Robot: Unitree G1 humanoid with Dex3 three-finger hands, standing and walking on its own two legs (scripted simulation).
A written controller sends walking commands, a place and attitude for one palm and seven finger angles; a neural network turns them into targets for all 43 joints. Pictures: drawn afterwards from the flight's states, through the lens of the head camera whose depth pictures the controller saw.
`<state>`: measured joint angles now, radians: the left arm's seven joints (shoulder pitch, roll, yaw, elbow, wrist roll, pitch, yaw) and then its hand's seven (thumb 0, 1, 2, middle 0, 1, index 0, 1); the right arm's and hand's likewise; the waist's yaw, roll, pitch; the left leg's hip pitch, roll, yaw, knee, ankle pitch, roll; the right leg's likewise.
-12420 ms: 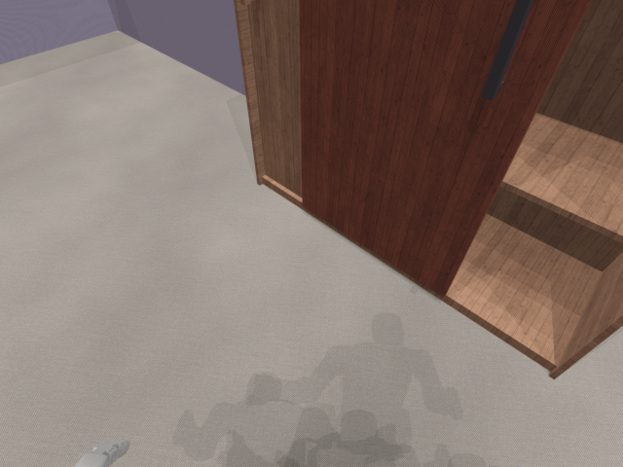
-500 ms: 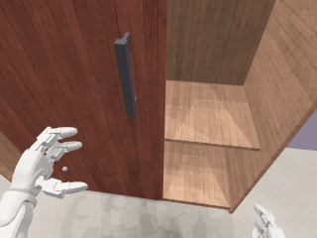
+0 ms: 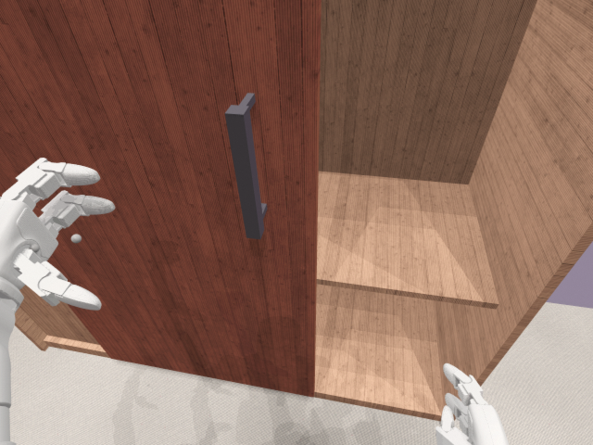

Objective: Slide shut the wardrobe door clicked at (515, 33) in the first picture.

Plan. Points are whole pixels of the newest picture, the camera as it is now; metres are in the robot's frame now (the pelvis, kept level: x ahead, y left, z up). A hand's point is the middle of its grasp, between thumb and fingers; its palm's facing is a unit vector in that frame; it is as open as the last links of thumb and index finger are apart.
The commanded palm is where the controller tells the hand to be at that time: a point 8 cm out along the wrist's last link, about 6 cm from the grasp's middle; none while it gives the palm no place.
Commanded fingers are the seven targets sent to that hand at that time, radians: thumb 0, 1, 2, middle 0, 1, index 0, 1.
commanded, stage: raise the hand with hooked fingers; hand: left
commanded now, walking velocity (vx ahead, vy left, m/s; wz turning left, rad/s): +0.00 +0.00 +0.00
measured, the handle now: (252, 171) +0.44 +0.12 +0.17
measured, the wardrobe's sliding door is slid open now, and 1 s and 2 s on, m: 0.40 0.40 0.40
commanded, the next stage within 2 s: move the hooked fingers beside the handle in 0.54 s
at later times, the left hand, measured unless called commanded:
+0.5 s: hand (83, 227) +0.28 +0.28 +0.20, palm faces +0.05 -0.99 -0.12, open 14.0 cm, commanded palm +0.24 +0.31 +0.20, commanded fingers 0.00 -0.50 0.30 -0.30 -1.20 -0.30 -1.20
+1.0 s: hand (105, 228) +0.29 +0.26 +0.20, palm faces -0.02 -0.99 -0.11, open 14.0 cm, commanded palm +0.26 +0.31 +0.20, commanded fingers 0.00 -0.50 0.30 -0.30 -1.20 -0.30 -1.20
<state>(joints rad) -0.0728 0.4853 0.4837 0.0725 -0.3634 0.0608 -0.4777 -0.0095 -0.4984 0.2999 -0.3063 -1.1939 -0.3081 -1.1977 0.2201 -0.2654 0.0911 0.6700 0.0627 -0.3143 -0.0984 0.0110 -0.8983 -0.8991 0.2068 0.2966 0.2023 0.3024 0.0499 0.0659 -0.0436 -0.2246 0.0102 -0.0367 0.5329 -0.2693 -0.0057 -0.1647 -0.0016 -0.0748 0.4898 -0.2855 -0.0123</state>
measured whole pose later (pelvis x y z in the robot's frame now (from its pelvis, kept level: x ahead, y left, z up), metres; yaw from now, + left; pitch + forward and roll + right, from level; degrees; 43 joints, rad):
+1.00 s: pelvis +0.00 +0.00 +0.00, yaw +0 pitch -2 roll -1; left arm -0.15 0.46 0.45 0.14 -0.34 0.11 -0.49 -0.01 -0.51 0.30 -0.30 -1.20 -0.31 -1.20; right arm 0.21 -0.29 0.07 0.67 0.07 -0.27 -0.10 0.01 -0.90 -0.90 0.20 0.30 0.20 0.30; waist 0.03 0.07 -0.03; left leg -0.22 0.01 -0.03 0.51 -0.26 0.00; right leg -0.17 0.00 -0.07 0.47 -0.28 -0.01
